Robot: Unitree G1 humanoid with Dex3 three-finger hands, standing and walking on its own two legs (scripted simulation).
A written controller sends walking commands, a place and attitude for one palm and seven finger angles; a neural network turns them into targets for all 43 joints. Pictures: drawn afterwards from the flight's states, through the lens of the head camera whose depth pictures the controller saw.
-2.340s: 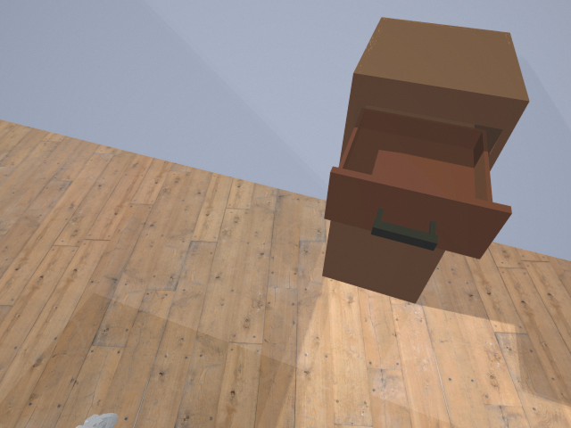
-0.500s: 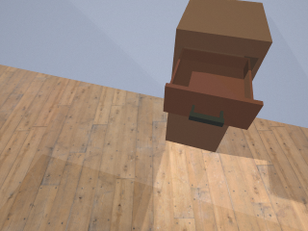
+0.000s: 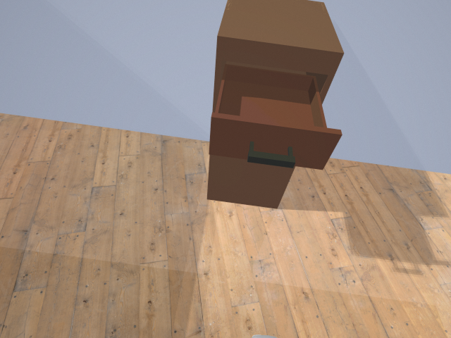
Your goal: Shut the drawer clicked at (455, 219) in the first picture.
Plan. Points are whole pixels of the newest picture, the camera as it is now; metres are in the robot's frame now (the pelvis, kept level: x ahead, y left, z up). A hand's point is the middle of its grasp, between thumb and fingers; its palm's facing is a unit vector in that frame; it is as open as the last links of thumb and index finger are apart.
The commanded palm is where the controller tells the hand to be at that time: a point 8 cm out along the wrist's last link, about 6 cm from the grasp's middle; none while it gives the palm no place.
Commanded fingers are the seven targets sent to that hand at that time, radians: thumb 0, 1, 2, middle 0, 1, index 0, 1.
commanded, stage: take the last steps up to it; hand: left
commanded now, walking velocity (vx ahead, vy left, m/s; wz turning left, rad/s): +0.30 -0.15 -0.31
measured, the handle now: (271, 153) +0.57 -0.09 -0.04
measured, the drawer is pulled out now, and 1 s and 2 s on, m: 0.29 0.29 0.29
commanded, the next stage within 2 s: come to a stop and stand still in 0.88 s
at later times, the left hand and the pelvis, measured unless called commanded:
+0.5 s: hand out of the picture +0.15 +0.08 -0.16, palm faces -0.08 -0.98 -0.19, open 7.3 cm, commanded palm none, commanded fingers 0.00 0.90 0.90 -0.20 -0.30 -0.20 -0.30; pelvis +0.06 -0.09 +0.00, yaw -7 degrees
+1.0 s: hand (210, 295) +0.25 +0.04 -0.19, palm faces -0.14 -0.99 -0.09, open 7.4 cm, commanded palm none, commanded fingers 0.00 0.90 0.90 -0.20 -0.30 -0.20 -0.30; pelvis +0.22 -0.13 +0.00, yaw -12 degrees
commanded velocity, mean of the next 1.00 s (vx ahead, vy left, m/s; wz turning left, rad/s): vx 0.23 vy -0.14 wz -0.10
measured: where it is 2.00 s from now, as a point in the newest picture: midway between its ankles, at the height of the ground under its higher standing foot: outside the picture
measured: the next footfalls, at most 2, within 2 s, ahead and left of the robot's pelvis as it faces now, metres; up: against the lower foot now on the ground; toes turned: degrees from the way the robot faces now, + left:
right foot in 0.36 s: +0.06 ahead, -0.18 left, +0.00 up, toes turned -13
left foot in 0.80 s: +0.30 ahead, -0.06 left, +0.00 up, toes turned -1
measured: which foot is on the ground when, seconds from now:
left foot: down 0.00-0.36, up 0.38-0.78, down 0.80-1.00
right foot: up 0.00-0.34, down 0.36-0.80, up 0.82-1.00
